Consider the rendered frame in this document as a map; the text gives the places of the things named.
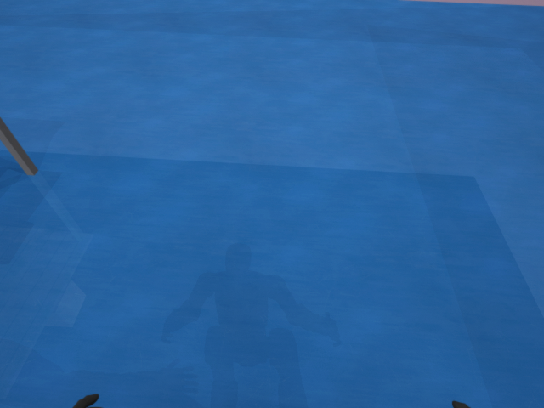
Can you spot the table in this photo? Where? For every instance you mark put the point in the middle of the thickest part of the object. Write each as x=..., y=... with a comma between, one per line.
x=16, y=150

